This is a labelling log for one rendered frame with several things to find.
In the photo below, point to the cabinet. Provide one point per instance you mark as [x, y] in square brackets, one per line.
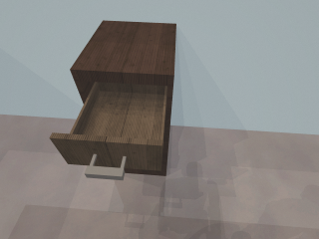
[126, 52]

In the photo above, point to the drawer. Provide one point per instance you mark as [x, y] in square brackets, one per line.
[117, 120]

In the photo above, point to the handle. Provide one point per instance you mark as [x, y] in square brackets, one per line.
[104, 172]

